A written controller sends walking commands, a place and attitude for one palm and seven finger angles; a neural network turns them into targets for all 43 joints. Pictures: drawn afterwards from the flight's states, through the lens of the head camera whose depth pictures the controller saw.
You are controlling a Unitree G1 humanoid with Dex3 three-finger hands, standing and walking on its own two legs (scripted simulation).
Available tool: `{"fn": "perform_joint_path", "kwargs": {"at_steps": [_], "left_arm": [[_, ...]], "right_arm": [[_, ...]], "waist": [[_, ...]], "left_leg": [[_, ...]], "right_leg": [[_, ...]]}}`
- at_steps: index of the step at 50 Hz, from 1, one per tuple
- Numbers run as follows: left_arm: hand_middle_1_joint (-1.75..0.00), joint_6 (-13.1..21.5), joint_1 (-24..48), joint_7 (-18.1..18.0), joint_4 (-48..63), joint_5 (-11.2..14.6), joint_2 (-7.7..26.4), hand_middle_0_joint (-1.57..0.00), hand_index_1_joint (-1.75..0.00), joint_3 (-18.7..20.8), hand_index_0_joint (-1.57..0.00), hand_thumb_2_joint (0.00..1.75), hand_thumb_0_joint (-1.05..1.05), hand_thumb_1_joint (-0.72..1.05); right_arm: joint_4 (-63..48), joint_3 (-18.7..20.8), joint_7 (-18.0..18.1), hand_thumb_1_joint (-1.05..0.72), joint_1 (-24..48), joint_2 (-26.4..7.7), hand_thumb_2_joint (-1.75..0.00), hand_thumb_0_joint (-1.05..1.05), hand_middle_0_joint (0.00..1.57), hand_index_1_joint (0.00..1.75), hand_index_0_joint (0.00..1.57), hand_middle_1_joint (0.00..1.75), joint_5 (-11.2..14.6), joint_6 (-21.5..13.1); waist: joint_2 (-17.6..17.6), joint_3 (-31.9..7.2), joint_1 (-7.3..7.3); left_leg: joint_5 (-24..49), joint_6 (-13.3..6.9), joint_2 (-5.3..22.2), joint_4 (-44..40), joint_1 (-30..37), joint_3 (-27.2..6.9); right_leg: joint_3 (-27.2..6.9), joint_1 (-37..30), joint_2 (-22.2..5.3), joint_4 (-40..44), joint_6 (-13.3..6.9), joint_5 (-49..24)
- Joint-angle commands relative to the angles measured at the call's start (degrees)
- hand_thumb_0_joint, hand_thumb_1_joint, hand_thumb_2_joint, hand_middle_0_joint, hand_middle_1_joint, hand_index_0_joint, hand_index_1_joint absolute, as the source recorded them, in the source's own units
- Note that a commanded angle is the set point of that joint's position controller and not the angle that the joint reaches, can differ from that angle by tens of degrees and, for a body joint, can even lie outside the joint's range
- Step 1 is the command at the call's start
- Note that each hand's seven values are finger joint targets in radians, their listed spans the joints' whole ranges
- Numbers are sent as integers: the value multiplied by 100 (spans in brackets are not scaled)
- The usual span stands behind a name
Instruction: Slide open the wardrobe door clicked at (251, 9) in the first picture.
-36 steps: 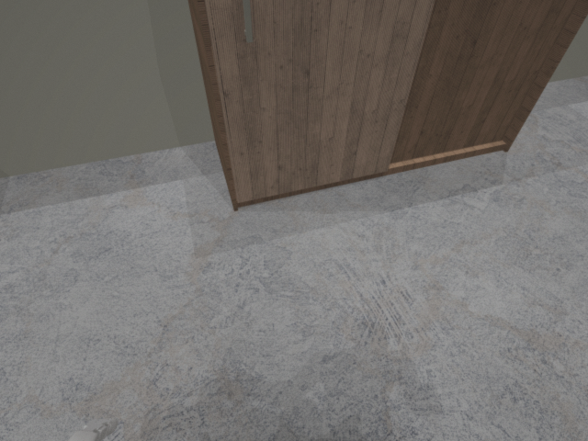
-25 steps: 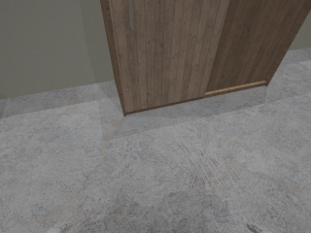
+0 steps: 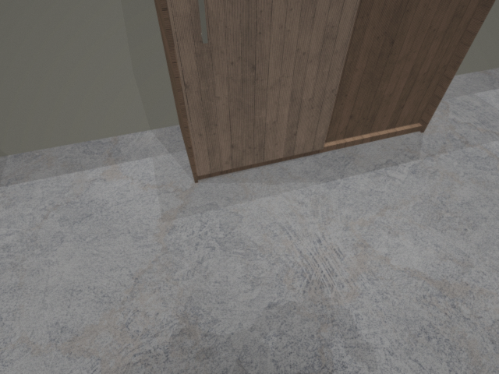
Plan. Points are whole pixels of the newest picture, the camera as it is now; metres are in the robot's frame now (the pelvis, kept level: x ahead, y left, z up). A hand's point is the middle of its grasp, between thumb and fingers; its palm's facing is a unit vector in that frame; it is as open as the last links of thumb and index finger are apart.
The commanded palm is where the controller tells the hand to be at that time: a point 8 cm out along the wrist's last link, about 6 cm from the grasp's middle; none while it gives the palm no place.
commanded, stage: stand and wait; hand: left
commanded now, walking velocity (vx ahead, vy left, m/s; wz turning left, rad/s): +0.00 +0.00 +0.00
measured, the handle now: (201, 11) +1.21 +0.24 +0.10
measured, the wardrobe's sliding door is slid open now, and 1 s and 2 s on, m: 0.00 0.00 0.00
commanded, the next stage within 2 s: look at it before walking up in 0.10 s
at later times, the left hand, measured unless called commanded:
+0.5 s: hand out of the picture +0.07 +0.24 -0.15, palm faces -0.04 -0.94 -0.33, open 7.4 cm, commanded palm none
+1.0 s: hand out of the picture +0.05 +0.23 -0.17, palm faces -0.05 -0.96 -0.28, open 7.4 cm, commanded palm none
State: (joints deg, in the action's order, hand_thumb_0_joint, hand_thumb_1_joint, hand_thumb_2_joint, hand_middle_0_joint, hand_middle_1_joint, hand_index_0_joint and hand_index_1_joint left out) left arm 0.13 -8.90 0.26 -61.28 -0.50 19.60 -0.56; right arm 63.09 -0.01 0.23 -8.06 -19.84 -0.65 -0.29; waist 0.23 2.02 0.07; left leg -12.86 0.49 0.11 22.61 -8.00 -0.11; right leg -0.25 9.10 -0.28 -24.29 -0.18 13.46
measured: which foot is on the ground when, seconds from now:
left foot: down 0.00-1.00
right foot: down 0.00-1.00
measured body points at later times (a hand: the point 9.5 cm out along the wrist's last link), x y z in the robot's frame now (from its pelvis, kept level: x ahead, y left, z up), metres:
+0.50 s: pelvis -0.01 +0.00 +0.00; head -0.01 +0.00 +0.45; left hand +0.07 +0.29 -0.13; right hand +0.07 -0.29 -0.13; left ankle -0.01 +0.13 -0.74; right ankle +0.00 -0.12 -0.74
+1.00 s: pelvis +0.01 +0.00 +0.00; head -0.01 +0.00 +0.45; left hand +0.05 +0.28 -0.15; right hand +0.06 -0.27 -0.15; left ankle -0.01 +0.13 -0.74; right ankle +0.00 -0.12 -0.74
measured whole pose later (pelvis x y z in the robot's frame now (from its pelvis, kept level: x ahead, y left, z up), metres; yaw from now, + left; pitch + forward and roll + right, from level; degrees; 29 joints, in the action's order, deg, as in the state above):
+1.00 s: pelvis +0.01 +0.00 +0.00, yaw -3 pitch -1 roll +0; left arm -1.2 -14.2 1.0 -61.0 -1.3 16.7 0.1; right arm 62.4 0.3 0.0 -10.5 -16.6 -1.3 -0.1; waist -0.1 -0.8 1.2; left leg -16.0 -0.1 1.1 25.7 -8.5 3.2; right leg -3.3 11.6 0.8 -29.0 -0.6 18.3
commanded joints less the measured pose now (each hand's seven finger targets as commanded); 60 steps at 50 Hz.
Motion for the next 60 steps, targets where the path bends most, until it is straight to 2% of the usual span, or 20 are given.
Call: {"fn": "perform_joint_path", "kwargs": {"at_steps": [1,13,41,43,44,45,47,49,51,52,53,54,55,56,57,58,59,60], "left_arm": [[-30,134,327,-99,369,1,1181,-20,-30,249,-20,90,0,90],[-30,136,356,-92,346,-10,1161,-20,-30,243,-20,90,0,90],[-30,145,238,-96,273,-15,1143,-20,-30,233,-20,90,0,90],[-30,10,-155,-108,102,-21,445,-20,-30,98,-20,90,0,90],[-30,-37,-280,-86,100,-45,417,-20,-30,107,-20,90,0,90],[-30,-79,-326,-44,149,-61,444,-20,-30,136,-20,90,0,90],[-30,-99,-460,28,291,-94,428,-20,-30,208,-20,90,0,90],[-30,-62,-655,80,422,-102,316,-20,-30,263,-20,90,0,90],[-30,-8,-794,120,520,-99,72,-20,-30,300,-20,90,0,90],[-30,23,-861,139,563,-106,-51,-20,-30,324,-20,90,0,90],[-30,60,-1022,147,539,-114,-110,-20,-30,341,-20,90,0,90],[-30,98,-1371,140,444,-122,-95,-20,-30,378,-20,90,0,90],[-30,171,-1786,93,333,-142,131,-20,-30,446,-20,90,0,90],[-30,233,-2357,10,145,-114,586,-20,-30,556,-20,90,0,90],[-30,288,-2828,-78,52,-49,526,-20,-30,550,-20,90,0,90],[-30,305,-2762,-121,26,-73,376,-20,-30,509,-20,90,0,90],[-30,310,-2555,-155,78,-88,294,-20,-30,505,-20,90,0,90],[-30,328,-2353,-163,141,-123,162,-20,-30,485,-20,90,0,90]], "right_arm": [[-386,197,60,-90,365,-1105,-90,0,20,30,20,30,11,-150],[-324,195,54,-90,345,-1102,-90,0,20,30,20,30,10,-161],[-285,200,60,-90,359,-1134,-90,0,20,30,20,30,28,-186],[-127,48,36,-90,-47,-439,-90,0,20,30,20,30,-22,-91],[-103,66,32,-90,-182,-427,-90,0,20,30,20,30,-38,-53],[-146,111,25,-90,-216,-504,-90,0,20,30,20,30,-51,-27],[-268,202,19,-90,-300,-621,-90,0,20,30,20,30,-64,-7],[-371,294,29,-90,-466,-707,-90,0,20,30,20,30,-55,-38],[-440,385,38,-90,-601,-790,-90,0,20,30,20,30,-41,-95],[-478,414,38,-90,-594,-752,-90,0,20,30,20,30,-37,-125],[-513,414,37,-90,-555,-666,-90,0,20,30,20,30,-38,-147],[-562,399,28,-90,-457,-540,-90,0,20,30,20,30,-36,-151],[-682,351,20,-90,-347,-256,-90,0,20,30,20,30,-21,-168],[-926,283,-15,-90,-28,93,-90,0,20,30,20,30,-7,-217],[-1155,269,-12,-90,543,-18,-90,0,20,30,20,30,-47,-273],[-1188,289,-9,-90,623,43,-90,0,20,30,20,30,-39,-319],[-1140,293,-17,-90,551,124,-90,0,20,30,20,30,-31,-345],[-1113,292,-36,-90,490,220,-90,0,20,30,20,30,-45,-343]], "waist": [[-115,-339,-6],[-118,-259,-11],[-20,-394,2],[-24,-426,-9],[-2,-295,-4],[89,47,2],[151,467,8],[307,522,0],[708,526,13],[808,467,51],[695,451,137],[354,395,314],[-589,349,466],[-2034,421,628],[-1764,514,891],[-1014,500,707],[-493,417,552],[-436,379,424]], "left_leg": [[624,-202,609,-355,-20,-483],[561,-192,633,-442,-36,-503],[870,-210,695,-524,143,-533],[-5,-108,675,-448,175,-359],[-711,-135,692,-443,108,-353],[-1491,-188,738,-541,-110,-390],[-2342,-313,868,-627,-406,-549],[-2564,-513,1131,-613,-300,-790],[-2565,-754,1588,-759,-278,-1080],[-2265,-815,1698,-657,-316,-1015],[-1870,-770,1612,-310,-470,-782],[-1651,-592,1342,334,-900,-371],[-1578,-263,758,1595,-1758,228],[-2035,18,121,3064,-3120,894],[-2133,-21,262,3771,-3571,323],[-1810,-10,394,4121,-3794,128],[-1677,10,562,4113,-3768,82],[-1513,48,622,3908,-3521,103]], "right_leg": [[-673,-12,-662,521,-204,-719],[-701,66,-628,612,-185,-560],[-614,-83,-632,602,-151,-945],[-623,43,-527,516,-82,15],[-668,265,-431,452,-111,695],[-676,571,-349,408,-134,1264],[-721,1005,-151,149,-194,1730],[-616,1355,42,-408,-243,1625],[-106,1479,218,-1205,-179,1090],[89,1350,165,-1286,-151,952],[135,1061,121,-1073,-160,866],[-51,487,81,-625,-246,774],[-1257,-246,-504,85,-566,980],[-3123,-1004,-1581,1037,-1135,772],[-3889,-1105,-1887,1222,-1495,-162],[-3661,-1336,-1889,1004,-1682,-841],[-3266,-1324,-1864,811,-1702,-977],[-2853,-1047,-1695,770,-1574,-1018]]}}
